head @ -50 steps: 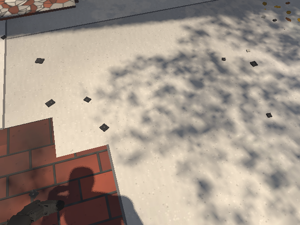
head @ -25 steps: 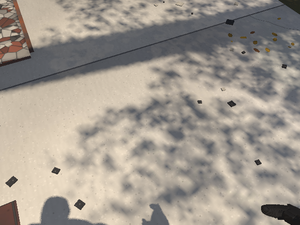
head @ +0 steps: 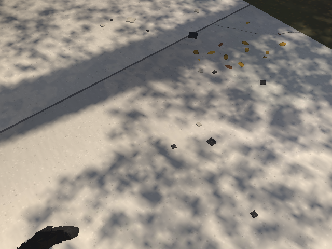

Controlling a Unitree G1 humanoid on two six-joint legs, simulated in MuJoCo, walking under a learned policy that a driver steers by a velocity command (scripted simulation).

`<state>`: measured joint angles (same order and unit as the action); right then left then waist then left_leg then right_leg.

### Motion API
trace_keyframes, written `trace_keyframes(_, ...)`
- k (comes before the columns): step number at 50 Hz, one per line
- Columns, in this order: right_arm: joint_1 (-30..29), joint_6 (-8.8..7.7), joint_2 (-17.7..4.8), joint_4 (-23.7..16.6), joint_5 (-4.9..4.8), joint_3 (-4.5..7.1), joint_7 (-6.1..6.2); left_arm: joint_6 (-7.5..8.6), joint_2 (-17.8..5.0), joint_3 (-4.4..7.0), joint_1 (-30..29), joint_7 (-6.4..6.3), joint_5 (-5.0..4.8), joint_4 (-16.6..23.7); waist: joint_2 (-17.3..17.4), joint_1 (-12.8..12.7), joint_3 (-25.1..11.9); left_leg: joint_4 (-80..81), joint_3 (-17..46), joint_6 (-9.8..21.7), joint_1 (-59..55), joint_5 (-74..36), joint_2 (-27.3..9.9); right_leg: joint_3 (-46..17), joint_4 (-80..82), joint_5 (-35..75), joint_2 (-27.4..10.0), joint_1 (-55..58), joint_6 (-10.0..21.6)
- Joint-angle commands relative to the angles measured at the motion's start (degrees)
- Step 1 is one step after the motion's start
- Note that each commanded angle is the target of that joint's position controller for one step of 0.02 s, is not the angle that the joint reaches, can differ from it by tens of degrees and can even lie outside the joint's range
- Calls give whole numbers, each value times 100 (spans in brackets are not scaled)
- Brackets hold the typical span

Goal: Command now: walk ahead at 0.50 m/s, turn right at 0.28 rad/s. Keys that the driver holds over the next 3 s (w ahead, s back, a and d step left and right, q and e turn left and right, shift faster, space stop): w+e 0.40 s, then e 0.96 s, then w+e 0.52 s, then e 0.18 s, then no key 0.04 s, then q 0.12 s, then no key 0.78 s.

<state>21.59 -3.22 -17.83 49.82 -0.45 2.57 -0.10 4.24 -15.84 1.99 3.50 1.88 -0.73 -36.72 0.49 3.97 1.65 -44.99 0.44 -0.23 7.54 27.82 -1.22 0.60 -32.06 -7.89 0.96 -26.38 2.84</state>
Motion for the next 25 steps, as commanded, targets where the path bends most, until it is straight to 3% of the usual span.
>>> trace_keyframes(1,-407,-360,-822,-766,-125,120,-61,-15,-1021,336,1723,-29,-29,-105,-953,-935,-1060,-2622,404,170,3886,-110,-145,-3481,1546,-1248,-1837,4044,1341)
trace_keyframes(2,-652,-398,-744,-805,-80,99,-42,-3,-964,319,1423,-28,22,-56,-463,-796,-705,-2387,342,164,3711,-586,-330,-2953,1617,-560,-1601,3370,1270)
trace_keyframes(3,-738,-409,-711,-830,41,116,-26,-5,-868,298,1201,-24,55,-24,-296,-634,-466,-2015,350,104,3475,-863,-442,-2611,1730,56,-1428,2803,1241)
trace_keyframes(4,-682,-381,-662,-840,84,124,-34,0,-769,265,1064,-35,107,10,-411,-451,-440,-1796,403,54,3130,-1046,-531,-2394,1852,467,-1289,2419,1231)
trace_keyframes(6,-646,-300,-525,-868,107,109,-42,12,-735,275,1006,-73,57,-8,-483,-304,-402,-1392,344,-101,2848,-1132,-506,-2135,2047,807,-1171,1978,1326)
trace_keyframes(8,-975,-235,-426,-994,128,76,-23,22,-894,336,1101,-144,14,-82,-435,-332,-209,-771,279,-253,2867,-1515,-442,-1883,2191,865,-1082,1625,1352)
trace_keyframes(12,-1911,-264,-253,-1238,107,-9,-66,-23,-1068,410,1464,-251,-25,-256,-390,-635,0,831,283,-337,2372,-2970,-161,-1516,2140,573,-774,1198,1051)
trace_keyframes(16,-2392,-322,-417,-1419,11,34,-127,-76,-1088,431,1856,-284,-100,-429,-420,-754,-2,1495,450,-262,1933,-3218,10,-1886,1789,146,-912,1415,898)
trace_keyframes(18,-2343,-354,-555,-1432,6,94,-138,-120,-1075,440,1877,-305,-86,-460,-530,-667,-32,1669,500,-146,1742,-2823,23,-2173,1451,120,-1010,1692,796)
trace_keyframes(20,-1827,-386,-659,-1304,13,178,-110,-184,-975,419,1820,-305,-62,-457,-630,-382,-214,1937,342,57,966,-2451,57,-2254,922,335,-865,1699,638)
trace_keyframes(21,-1313,-405,-844,-1232,106,264,-60,-197,-763,346,1778,-294,-28,-407,-529,-114,-602,2028,486,272,36,-2530,-208,-2016,40,612,-473,1481,417)
trace_keyframes(22,-505,-392,-1236,-1194,199,359,-6,-200,-440,234,1834,-312,99,-243,256,140,-1504,1772,1428,600,-1423,-3275,-1289,-1472,-1681,-495,1,733,128)
trace_keyframes(23,-359,-276,-1447,-1074,227,419,-42,-161,-241,173,2653,-325,-64,-121,2128,-285,-2098,2218,3752,1472,-2722,-3193,-2421,-954,-3282,-2972,573,-1015,-207)
trace_keyframes(24,-548,-231,-870,-1210,115,290,-69,-194,-845,298,2637,-358,-99,-303,1311,-231,-1719,2286,3720,1388,-2373,-3103,-2351,-1216,-3975,-2824,133,-1423,-344)
trace_keyframes(25,-788,-193,-556,-1275,99,209,-53,-263,-1087,386,2113,-368,-87,-250,764,-142,-1161,2228,2691,1216,-1758,-3766,-2132,-1071,-4127,-2445,-3,-1496,-440)
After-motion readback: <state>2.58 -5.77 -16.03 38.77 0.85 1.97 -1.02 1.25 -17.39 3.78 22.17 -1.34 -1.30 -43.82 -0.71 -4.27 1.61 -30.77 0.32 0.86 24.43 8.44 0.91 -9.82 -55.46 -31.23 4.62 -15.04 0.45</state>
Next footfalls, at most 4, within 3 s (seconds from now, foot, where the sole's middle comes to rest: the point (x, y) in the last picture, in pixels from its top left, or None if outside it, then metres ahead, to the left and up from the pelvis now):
0.42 left None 0.42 0.10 -0.76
0.88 right None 0.41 -0.17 -0.76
1.32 left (163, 231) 0.53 0.03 -0.76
1.80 right None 0.35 -0.24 -0.76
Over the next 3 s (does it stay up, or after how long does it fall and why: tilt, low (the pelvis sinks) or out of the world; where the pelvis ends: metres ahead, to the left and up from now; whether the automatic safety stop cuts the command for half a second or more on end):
stays up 0.48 -0.43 0.01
